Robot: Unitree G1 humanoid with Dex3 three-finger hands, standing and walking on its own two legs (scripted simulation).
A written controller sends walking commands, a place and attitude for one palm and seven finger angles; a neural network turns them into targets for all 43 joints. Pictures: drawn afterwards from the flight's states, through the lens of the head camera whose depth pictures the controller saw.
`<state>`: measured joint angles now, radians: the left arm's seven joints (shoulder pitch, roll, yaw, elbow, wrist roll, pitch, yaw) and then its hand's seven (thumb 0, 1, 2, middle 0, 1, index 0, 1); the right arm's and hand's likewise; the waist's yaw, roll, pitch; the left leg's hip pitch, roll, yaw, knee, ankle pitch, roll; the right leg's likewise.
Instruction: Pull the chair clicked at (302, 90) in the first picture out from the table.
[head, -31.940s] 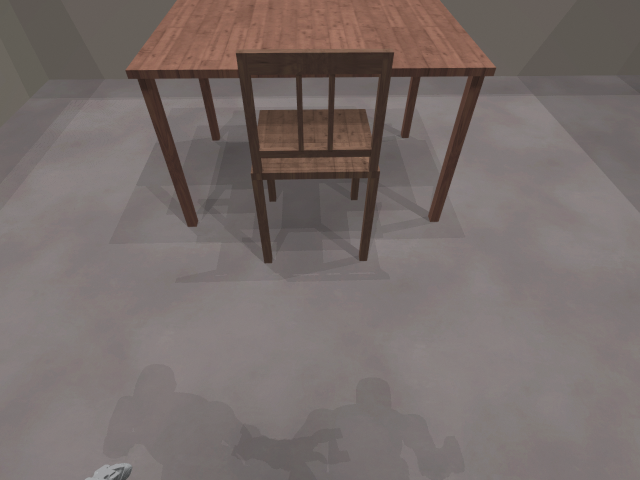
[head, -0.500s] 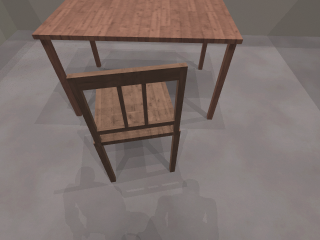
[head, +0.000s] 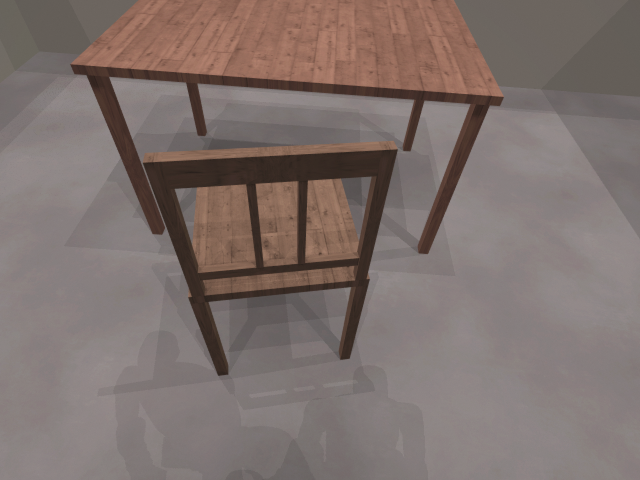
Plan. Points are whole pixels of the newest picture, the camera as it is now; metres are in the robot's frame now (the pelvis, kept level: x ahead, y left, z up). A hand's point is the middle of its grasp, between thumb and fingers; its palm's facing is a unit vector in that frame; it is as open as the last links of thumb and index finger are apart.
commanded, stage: take the last steps up to it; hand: left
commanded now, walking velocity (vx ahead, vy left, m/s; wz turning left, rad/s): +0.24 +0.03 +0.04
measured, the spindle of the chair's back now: (255, 226) +0.58 +0.15 -0.09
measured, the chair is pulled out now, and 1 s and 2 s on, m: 0.31 0.31 0.31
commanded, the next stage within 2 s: come to a stop and stand still in 0.46 s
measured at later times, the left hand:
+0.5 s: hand out of the picture +0.00 +0.18 -0.15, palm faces +0.13 -0.98 -0.12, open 7.4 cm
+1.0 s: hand (141, 300) +0.43 +0.35 -0.15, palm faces -0.16 -0.93 -0.33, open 7.4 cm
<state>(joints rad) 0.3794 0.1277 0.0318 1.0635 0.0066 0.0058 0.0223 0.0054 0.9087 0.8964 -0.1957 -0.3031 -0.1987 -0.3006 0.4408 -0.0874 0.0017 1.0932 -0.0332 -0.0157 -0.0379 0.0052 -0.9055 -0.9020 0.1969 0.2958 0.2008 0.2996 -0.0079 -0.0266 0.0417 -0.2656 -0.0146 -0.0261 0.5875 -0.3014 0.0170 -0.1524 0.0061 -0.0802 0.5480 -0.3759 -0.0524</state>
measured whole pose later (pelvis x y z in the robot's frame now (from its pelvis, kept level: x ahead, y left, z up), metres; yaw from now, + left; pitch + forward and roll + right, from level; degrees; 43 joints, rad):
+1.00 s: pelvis +0.22 +0.13 +0.00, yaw -6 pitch +0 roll -1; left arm 0.04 0.39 0.09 0.83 0.02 0.00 0.02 0.00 0.92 0.90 -0.19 -0.30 -0.19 -0.30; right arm 0.21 -0.20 -0.08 0.96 0.00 0.04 -0.04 -0.02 -0.94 -0.90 0.20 0.30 0.21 0.30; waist -0.07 -0.07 0.16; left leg -0.46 0.08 -0.20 0.91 -0.23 -0.03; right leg -0.29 -0.17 -0.04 0.70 -0.23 0.05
